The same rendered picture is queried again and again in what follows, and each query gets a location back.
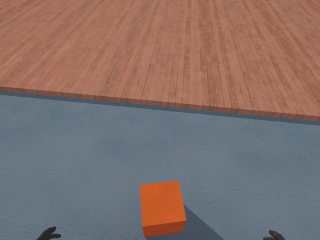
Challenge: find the left robot hand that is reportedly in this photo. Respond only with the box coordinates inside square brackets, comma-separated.
[37, 226, 61, 240]

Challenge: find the right robot hand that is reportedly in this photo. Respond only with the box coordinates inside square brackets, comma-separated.
[263, 230, 285, 240]

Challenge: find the carton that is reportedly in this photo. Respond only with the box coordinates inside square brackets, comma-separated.
[140, 180, 187, 238]

